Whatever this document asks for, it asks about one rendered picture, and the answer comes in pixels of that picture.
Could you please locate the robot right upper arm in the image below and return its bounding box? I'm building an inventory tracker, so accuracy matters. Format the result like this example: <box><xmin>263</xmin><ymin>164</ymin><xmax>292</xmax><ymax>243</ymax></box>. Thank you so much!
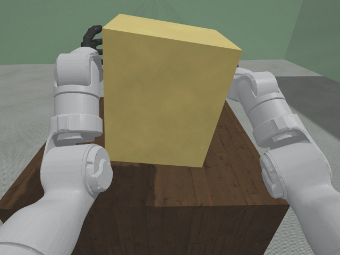
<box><xmin>259</xmin><ymin>140</ymin><xmax>340</xmax><ymax>255</ymax></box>

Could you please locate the robot left hand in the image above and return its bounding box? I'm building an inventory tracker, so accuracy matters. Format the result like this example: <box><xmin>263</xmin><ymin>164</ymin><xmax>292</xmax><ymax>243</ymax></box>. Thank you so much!
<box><xmin>81</xmin><ymin>25</ymin><xmax>103</xmax><ymax>65</ymax></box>

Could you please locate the robot left forearm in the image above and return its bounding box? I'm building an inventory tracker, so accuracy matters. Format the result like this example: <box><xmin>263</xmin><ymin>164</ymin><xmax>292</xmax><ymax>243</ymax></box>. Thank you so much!
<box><xmin>40</xmin><ymin>47</ymin><xmax>103</xmax><ymax>184</ymax></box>

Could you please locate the robot left upper arm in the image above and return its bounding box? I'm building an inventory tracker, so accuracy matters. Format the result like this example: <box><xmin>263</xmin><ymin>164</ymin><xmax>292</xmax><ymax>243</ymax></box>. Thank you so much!
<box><xmin>0</xmin><ymin>143</ymin><xmax>113</xmax><ymax>255</ymax></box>

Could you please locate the robot right forearm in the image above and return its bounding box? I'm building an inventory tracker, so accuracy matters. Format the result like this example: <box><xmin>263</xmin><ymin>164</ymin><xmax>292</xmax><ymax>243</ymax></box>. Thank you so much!
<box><xmin>227</xmin><ymin>67</ymin><xmax>333</xmax><ymax>184</ymax></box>

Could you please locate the carton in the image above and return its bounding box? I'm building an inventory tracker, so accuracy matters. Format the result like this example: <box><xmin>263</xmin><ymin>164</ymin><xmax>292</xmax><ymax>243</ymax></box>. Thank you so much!
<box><xmin>102</xmin><ymin>14</ymin><xmax>243</xmax><ymax>167</ymax></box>

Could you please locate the pedestal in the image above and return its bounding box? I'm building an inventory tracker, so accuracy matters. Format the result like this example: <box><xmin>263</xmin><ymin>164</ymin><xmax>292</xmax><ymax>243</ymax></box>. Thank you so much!
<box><xmin>0</xmin><ymin>97</ymin><xmax>290</xmax><ymax>255</ymax></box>

